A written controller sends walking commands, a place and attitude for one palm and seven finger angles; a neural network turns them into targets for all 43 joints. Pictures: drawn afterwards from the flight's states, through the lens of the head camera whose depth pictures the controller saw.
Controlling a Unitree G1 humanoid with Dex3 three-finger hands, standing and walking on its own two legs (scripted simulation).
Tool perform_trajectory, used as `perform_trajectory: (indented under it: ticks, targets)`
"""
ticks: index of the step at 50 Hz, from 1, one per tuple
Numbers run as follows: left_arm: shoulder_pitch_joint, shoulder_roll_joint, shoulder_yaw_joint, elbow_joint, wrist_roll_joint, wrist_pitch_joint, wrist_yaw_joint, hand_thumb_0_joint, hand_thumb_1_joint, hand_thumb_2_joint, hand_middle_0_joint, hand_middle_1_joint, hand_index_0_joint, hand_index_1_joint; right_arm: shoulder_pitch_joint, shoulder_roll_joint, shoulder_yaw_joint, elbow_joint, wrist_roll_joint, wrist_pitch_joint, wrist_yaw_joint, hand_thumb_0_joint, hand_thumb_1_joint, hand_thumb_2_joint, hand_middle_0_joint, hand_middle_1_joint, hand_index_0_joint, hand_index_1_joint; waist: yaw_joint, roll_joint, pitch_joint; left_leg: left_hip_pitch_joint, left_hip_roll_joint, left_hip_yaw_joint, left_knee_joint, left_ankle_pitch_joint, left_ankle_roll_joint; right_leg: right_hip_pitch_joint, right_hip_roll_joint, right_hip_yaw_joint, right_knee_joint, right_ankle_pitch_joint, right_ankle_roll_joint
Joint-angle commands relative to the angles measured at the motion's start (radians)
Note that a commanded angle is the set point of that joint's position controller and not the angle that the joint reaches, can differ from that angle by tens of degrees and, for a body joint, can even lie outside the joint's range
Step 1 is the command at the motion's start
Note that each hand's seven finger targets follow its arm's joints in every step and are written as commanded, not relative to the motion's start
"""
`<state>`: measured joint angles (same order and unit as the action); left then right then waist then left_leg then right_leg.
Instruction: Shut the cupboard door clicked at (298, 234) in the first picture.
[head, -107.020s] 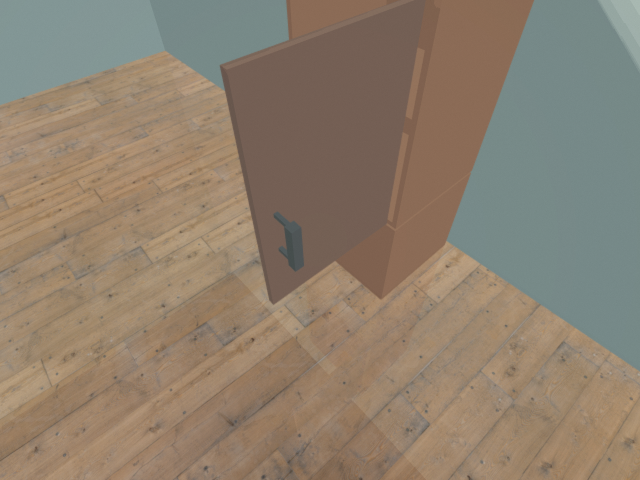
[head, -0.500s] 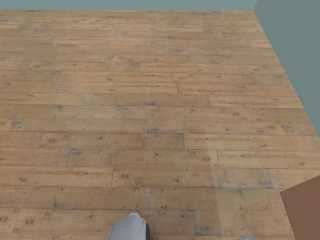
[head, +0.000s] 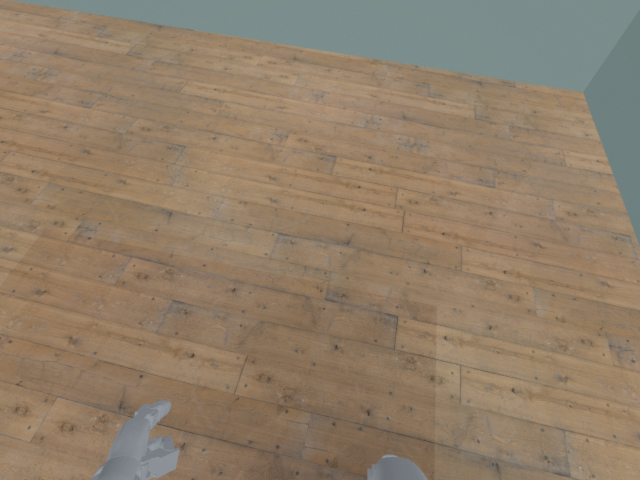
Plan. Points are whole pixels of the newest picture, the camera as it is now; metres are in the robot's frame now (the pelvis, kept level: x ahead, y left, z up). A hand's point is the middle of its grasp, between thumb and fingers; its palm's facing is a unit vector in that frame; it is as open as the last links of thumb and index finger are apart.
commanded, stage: walk to a spot facing it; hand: left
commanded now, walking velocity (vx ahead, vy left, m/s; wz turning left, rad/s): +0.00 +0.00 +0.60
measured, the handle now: out of the picture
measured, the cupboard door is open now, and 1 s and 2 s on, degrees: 0 0 0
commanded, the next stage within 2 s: turn to face it in 1.14 s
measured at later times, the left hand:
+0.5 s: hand out of the picture -0.01 +0.14 -0.16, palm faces +0.38 -0.89 -0.27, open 7.4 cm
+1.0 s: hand out of the picture +0.01 +0.23 -0.15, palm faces +0.59 -0.77 -0.25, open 7.4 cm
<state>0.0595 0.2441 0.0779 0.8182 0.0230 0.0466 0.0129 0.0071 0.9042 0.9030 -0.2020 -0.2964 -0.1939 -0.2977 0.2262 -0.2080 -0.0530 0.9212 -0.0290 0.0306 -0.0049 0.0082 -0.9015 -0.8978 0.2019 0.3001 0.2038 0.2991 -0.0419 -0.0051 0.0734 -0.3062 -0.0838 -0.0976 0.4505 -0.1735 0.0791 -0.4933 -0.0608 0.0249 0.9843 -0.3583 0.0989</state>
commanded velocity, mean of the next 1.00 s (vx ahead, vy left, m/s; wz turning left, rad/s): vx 0.09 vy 0.00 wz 0.58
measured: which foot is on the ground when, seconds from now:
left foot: down 0.00-0.16, up 0.18-0.62, down 0.64-1.00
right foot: up 0.00-0.14, down 0.16-0.64, up 0.66-1.00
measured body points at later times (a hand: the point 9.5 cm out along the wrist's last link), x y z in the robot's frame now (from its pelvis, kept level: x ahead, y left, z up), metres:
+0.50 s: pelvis +0.01 -0.06 -0.01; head +0.07 -0.06 +0.44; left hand -0.03 +0.19 -0.14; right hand +0.17 -0.28 -0.16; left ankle -0.07 +0.08 -0.68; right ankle -0.01 -0.16 -0.74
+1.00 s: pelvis +0.05 -0.01 +0.00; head +0.08 +0.02 +0.45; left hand -0.02 +0.27 -0.13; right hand +0.24 -0.18 -0.14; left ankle -0.04 +0.07 -0.74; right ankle +0.16 -0.12 -0.70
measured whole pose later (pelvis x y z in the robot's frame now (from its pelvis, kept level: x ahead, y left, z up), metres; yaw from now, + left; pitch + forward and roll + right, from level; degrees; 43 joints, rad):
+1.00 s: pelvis +0.05 -0.01 +0.00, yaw +37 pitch +1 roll -1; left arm 0.16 0.25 0.08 0.85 0.03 0.03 -0.02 0.01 0.90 0.90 -0.20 -0.30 -0.19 -0.30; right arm 0.24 -0.21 -0.04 0.92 -0.03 0.02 0.01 0.01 -0.90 -0.90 0.20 0.30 0.20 0.30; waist -0.01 0.00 0.06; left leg -0.20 -0.04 -0.10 0.46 -0.28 0.02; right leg -0.47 -0.08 -0.03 0.83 -0.37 0.07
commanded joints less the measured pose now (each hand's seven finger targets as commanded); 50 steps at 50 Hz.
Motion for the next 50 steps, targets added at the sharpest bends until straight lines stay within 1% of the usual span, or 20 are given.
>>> perform_trajectory:
  ticks: [1, 4, 6, 7, 8, 9, 10, 13, 19, 25, 28, 30, 31, 32, 33, 34, 35, 37, 44, 50]
  targets:
    - [0.015, 0.073, 0.008, -0.078, -0.01, -0.02, 0.007, 0.0, 0.9, 0.9, -0.2, -0.3, -0.2, -0.3, 0.041, -0.21, -0.063, -0.057, -0.001, -0.014, -0.011, 0.0, -0.9, -0.9, 0.2, 0.3, 0.2, 0.3, 0.007, 0.159, -0.15, 0.162, 0.262, -0.338, -0.072, 0.353, 0.109, 0.019, 0.03, 0.004, -0.148, -0.054, -0.014]
    - [0.087, 0.081, 0.006, -0.062, -0.017, -0.026, 0.013, 0.0, 0.9, 0.9, -0.2, -0.3, -0.2, -0.3, 0.008, -0.211, -0.069, -0.066, 0.002, -0.008, -0.01, 0.0, -0.9, -0.9, 0.2, 0.3, 0.2, 0.3, 0.033, 0.154, -0.175, 0.099, 0.231, -0.358, -0.03, 0.398, 0.083, 0.192, 0.074, -0.006, -0.341, -0.009, -0.038]
    - [0.182, 0.1, 0.013, -0.035, -0.017, -0.037, 0.019, 0.0, 0.9, 0.9, -0.2, -0.3, -0.2, -0.3, -0.022, -0.185, -0.068, -0.075, 0.015, -0.007, -0.006, 0.0, -0.9, -0.9, 0.2, 0.3, 0.2, 0.3, 0.078, 0.098, -0.209, -0.025, 0.169, -0.316, 0.041, 0.227, 0.021, 0.41, 0.043, 0.005, -0.582, 0.178, -0.05]
    - [0.203, 0.165, 0.023, -0.031, -0.007, -0.048, 0.025, 0.0, 0.9, 0.9, -0.2, -0.3, -0.2, -0.3, 0.004, -0.13, -0.064, -0.077, 0.029, -0.008, 0.002, 0.0, -0.9, -0.9, 0.2, 0.3, 0.2, 0.3, 0.08, -0.095, -0.224, -0.194, 0.081, -0.217, 0.179, -0.07, -0.046, 0.563, -0.14, 0.169, -0.702, 0.18, -0.101]
    - [0.187, 0.214, 0.029, -0.039, 0.006, -0.049, 0.029, 0.0, 0.9, 0.9, -0.2, -0.3, -0.2, -0.3, 0.018, -0.099, -0.063, -0.092, 0.023, -0.009, 0.002, 0.0, -0.9, -0.9, 0.2, 0.3, 0.2, 0.3, 0.074, -0.292, -0.185, -0.324, -0.059, -0.013, 0.438, -0.406, -0.117, 0.531, -0.39, 0.394, -0.715, 0.289, -0.22]
    - [0.156, 0.202, 0.02, -0.044, 0.0, -0.045, 0.03, 0.0, 0.9, 0.9, -0.2, -0.3, -0.2, -0.3, 0.039, -0.148, -0.074, -0.079, 0.011, -0.001, 0.002, 0.0, -0.9, -0.9, 0.2, 0.3, 0.2, 0.3, 0.046, -0.193, -0.157, -0.269, -0.008, -0.025, 0.653, -0.422, -0.112, 0.378, -0.442, 0.337, -0.696, 0.369, -0.283]
    - [0.078, 0.132, 0.004, -0.056, -0.005, -0.046, 0.032, 0.0, 0.9, 0.9, -0.2, -0.3, -0.2, -0.3, 0.06, -0.134, -0.073, -0.054, 0.002, 0.016, 0.008, 0.0, -0.9, -0.9, 0.2, 0.3, 0.2, 0.3, -0.003, -0.13, -0.116, -0.274, 0.022, -0.04, 0.767, -0.335, -0.117, 0.337, -0.351, 0.217, -0.692, 0.379, -0.269]
    - [0.071, 0.087, -0.007, -0.056, -0.011, -0.056, 0.029, 0.0, 0.9, 0.9, -0.2, -0.3, -0.2, -0.3, 0.04, -0.12, -0.061, -0.04, 0.008, 0.027, 0.025, 0.0, -0.9, -0.9, 0.2, 0.3, 0.2, 0.3, -0.018, -0.163, -0.076, -0.303, 0.064, 0.028, 0.848, -0.208, -0.144, 0.354, -0.231, 0.018, -0.621, 0.618, -0.211]
    - [0.243, 0.11, 0.011, 0.001, -0.004, -0.058, 0.032, 0.0, 0.9, 0.9, -0.2, -0.3, -0.2, -0.3, -0.084, -0.094, -0.042, -0.065, 0.009, 0.033, 0.03, 0.0, -0.9, -0.9, 0.2, 0.3, 0.2, 0.3, 0.056, -0.171, -0.073, -0.316, 0.086, 0.087, 0.695, -0.223, -0.15, 0.493, -0.255, -0.061, -0.579, 0.751, -0.195]
    - [0.303, 0.143, 0.028, 0.018, 0.008, -0.051, 0.027, 0.0, 0.9, 0.9, -0.2, -0.3, -0.2, -0.3, -0.179, -0.076, -0.022, -0.102, 0.013, 0.022, 0.031, 0.0, -0.9, -0.9, 0.2, 0.3, 0.2, 0.3, 0.09, -0.207, -0.077, -0.232, 0.101, 0.159, 0.415, -0.29, -0.127, 0.54, -0.301, -0.113, -0.523, 0.808, -0.216]
    - [0.291, 0.17, 0.039, 0.018, 0.011, -0.048, 0.022, 0.0, 0.9, 0.9, -0.2, -0.3, -0.2, -0.3, -0.158, -0.083, -0.02, -0.112, 0.017, 0.009, 0.031, 0.0, -0.9, -0.9, 0.2, 0.3, 0.2, 0.3, 0.078, -0.236, -0.105, -0.111, 0.078, 0.206, 0.235, -0.248, -0.103, 0.512, -0.314, -0.15, -0.455, 0.824, -0.202]
    - [0.265, 0.175, 0.042, 0.016, -0.001, -0.049, 0.017, 0.0, 0.9, 0.9, -0.2, -0.3, -0.2, -0.3, -0.041, -0.127, -0.033, -0.087, 0.009, -0.003, 0.03, 0.0, -0.9, -0.9, 0.2, 0.3, 0.2, 0.3, 0.004, -0.147, -0.163, 0.134, 0.069, 0.2, 0.004, -0.019, -0.082, 0.401, -0.283, -0.224, -0.264, 0.74, -0.139]
    - [0.266, 0.135, 0.035, -0.008, -0.011, -0.044, 0.011, 0.0, 0.9, 0.9, -0.2, -0.3, -0.2, -0.3, 0.034, -0.229, -0.057, -0.072, 0.002, -0.014, 0.026, 0.0, -0.9, -0.9, 0.2, 0.3, 0.2, 0.3, -0.037, 0.092, -0.238, 0.366, 0.249, -0.022, -0.036, 0.296, -0.012, 0.164, -0.192, -0.257, -0.047, 0.361, -0.075]
    - [0.21, 0.068, 0.007, -0.054, -0.015, -0.041, 0.008, 0.0, 0.9, 0.9, -0.2, -0.3, -0.2, -0.3, 0.111, -0.33, -0.081, -0.06, 0.006, -0.014, 0.015, 0.0, -0.9, -0.9, 0.2, 0.3, 0.2, 0.3, -0.075, 0.333, -0.262, 0.464, 0.479, -0.333, -0.028, 0.77, 0.129, -0.085, -0.062, -0.186, 0.155, -0.325, -0.024]
    - [0.165, 0.1, 0.008, -0.075, -0.007, -0.025, 0.017, 0.0, 0.9, 0.9, -0.2, -0.3, -0.2, -0.3, 0.13, -0.32, -0.072, -0.044, 0.012, -0.004, 0.008, 0.0, -0.9, -0.9, 0.2, 0.3, 0.2, 0.3, -0.071, 0.203, -0.257, 0.42, 0.509, -0.27, -0.018, 0.691, 0.175, -0.094, -0.083, -0.075, 0.197, -0.334, -0.043]
    - [0.133, 0.098, 0.013, -0.074, -0.003, -0.021, 0.017, 0.0, 0.9, 0.9, -0.2, -0.3, -0.2, -0.3, 0.088, -0.28, -0.057, -0.061, 0.005, -0.007, 0.0, 0.0, -0.9, -0.9, 0.2, 0.3, 0.2, 0.3, -0.056, 0.167, -0.197, 0.336, 0.447, -0.218, -0.053, 0.44, 0.156, -0.09, -0.088, -0.07, 0.178, -0.274, -0.044]
    - [0.126, 0.093, 0.017, -0.058, -0.003, -0.02, 0.01, 0.0, 0.9, 0.9, -0.2, -0.3, -0.2, -0.3, 0.022, -0.268, -0.054, -0.088, -0.001, -0.01, -0.011, 0.0, -0.9, -0.9, 0.2, 0.3, 0.2, 0.3, -0.041, 0.232, -0.138, 0.278, 0.411, -0.238, -0.077, 0.272, 0.147, -0.117, -0.091, -0.063, 0.178, -0.233, -0.036]
    - [0.122, 0.102, 0.021, -0.036, 0.002, -0.018, -0.009, 0.0, 0.9, 0.9, -0.2, -0.3, -0.2, -0.3, -0.053, -0.226, -0.037, -0.106, -0.004, -0.015, -0.012, 0.0, -0.9, -0.9, 0.2, 0.3, 0.2, 0.3, -0.003, 0.2, -0.04, 0.138, 0.341, -0.206, -0.136, 0.077, 0.106, -0.092, -0.078, -0.038, 0.164, -0.121, -0.036]
    - [0.109, 0.088, 0.016, -0.036, 0.004, -0.034, -0.034, 0.0, 0.9, 0.9, -0.2, -0.3, -0.2, -0.3, -0.013, -0.227, -0.038, -0.091, 0.002, -0.036, -0.002, 0.0, -0.9, -0.9, 0.2, 0.3, 0.2, 0.3, 0.017, 0.15, -0.034, 0.117, 0.279, -0.227, -0.204, -0.163, 0.1, -0.077, -0.035, -0.061, -0.004, -0.003, -0.022]
    - [0.076, 0.073, 0.007, -0.057, -0.002, -0.054, -0.037, 0.0, 0.9, 0.9, -0.2, -0.3, -0.2, -0.3, 0.0, -0.216, -0.048, -0.071, -0.002, -0.036, -0.001, 0.0, -0.9, -0.9, 0.2, 0.3, 0.2, 0.3, 0.023, 0.179, -0.064, 0.09, 0.25, -0.26, -0.124, -0.078, 0.092, 0.093, 0.029, -0.093, -0.309, -0.005, -0.025]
